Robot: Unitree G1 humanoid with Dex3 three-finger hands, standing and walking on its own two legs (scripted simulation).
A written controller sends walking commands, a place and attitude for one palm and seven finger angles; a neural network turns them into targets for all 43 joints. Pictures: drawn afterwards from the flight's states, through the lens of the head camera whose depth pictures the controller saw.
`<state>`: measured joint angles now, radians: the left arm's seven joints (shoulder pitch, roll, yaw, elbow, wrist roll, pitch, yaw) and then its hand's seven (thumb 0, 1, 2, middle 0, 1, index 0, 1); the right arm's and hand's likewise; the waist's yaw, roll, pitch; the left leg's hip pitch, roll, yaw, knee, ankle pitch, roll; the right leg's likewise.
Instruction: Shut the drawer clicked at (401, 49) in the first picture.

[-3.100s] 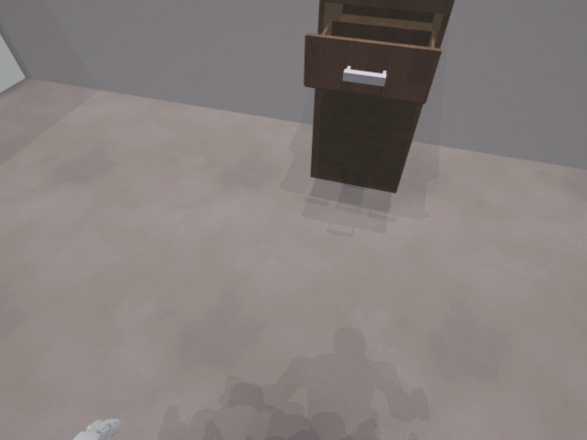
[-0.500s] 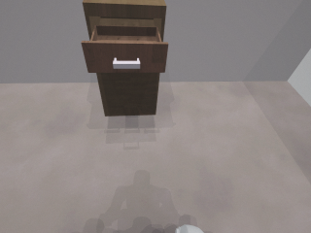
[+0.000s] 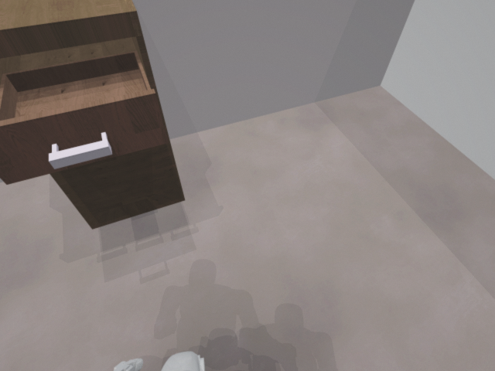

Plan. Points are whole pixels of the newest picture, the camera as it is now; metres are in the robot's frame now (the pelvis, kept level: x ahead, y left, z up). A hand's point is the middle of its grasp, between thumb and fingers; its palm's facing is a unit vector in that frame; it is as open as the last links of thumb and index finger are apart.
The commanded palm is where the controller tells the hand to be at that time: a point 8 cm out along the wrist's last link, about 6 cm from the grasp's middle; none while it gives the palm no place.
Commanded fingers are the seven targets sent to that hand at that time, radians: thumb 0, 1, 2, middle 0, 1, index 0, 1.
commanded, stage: turn to face it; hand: left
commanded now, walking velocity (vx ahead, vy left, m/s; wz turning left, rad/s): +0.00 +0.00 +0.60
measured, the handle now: (80, 147) +0.59 +0.39 -0.02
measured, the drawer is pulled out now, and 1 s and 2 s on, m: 0.30 0.30 0.30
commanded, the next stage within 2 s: take the last steps up to it in 0.78 s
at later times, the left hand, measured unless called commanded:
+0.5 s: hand out of the picture +0.09 +0.24 -0.17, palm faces +0.23 -0.95 -0.19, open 7.4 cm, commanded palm none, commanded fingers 0.00 0.90 0.90 -0.20 -0.30 -0.20 -0.30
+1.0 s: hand out of the picture +0.07 +0.18 -0.15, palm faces +0.40 -0.88 -0.24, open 7.3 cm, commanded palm none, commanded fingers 0.00 0.90 0.90 -0.20 -0.30 -0.20 -0.30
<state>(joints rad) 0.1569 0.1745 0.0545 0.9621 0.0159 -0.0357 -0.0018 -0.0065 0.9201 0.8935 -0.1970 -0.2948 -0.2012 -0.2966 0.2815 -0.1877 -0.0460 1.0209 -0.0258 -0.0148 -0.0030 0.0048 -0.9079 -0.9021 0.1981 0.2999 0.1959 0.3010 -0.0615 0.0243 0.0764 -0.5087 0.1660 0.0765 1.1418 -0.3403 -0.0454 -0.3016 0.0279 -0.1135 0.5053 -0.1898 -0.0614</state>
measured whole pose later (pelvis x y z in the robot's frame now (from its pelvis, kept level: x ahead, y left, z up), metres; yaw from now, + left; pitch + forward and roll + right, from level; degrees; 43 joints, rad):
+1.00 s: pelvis +0.09 -0.01 +0.01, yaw +22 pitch -1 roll +1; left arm 0.25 0.15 0.03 0.97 0.03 -0.01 0.02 0.00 0.92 0.89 -0.20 -0.30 -0.20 -0.30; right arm 0.21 -0.23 -0.07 1.01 -0.02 0.06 0.01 0.00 -0.91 -0.90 0.20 0.30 0.19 0.30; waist 0.00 0.02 0.05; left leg -0.40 0.03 0.01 0.95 -0.41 -0.04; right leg -0.18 -0.06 -0.11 0.47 -0.26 -0.02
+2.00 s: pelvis +0.30 +0.12 +0.00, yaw +23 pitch -3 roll -2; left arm 0.33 0.17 0.04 1.12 0.02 -0.01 0.01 0.00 0.91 0.89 -0.20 -0.29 -0.20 -0.30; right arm 0.20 -0.15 -0.03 1.03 -0.03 -0.06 0.00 0.00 -0.92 -0.90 0.20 0.30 0.20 0.30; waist 0.02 -0.04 0.03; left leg -0.30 0.07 0.16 0.59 -0.24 0.06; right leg -0.24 -0.04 -0.11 0.73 -0.46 0.00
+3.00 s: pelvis +0.31 +0.11 +0.01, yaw +22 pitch -2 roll +1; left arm 0.26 0.16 0.01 1.15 0.01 0.01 0.03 0.00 0.91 0.89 -0.19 -0.29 -0.20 -0.30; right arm 0.27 -0.13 -0.01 1.14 -0.01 0.00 -0.03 0.00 -0.92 -0.90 0.20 0.30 0.20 0.30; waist 0.01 -0.02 0.03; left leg -0.14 0.02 0.06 0.38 -0.22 0.00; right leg -0.21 -0.05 -0.05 0.41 -0.18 0.02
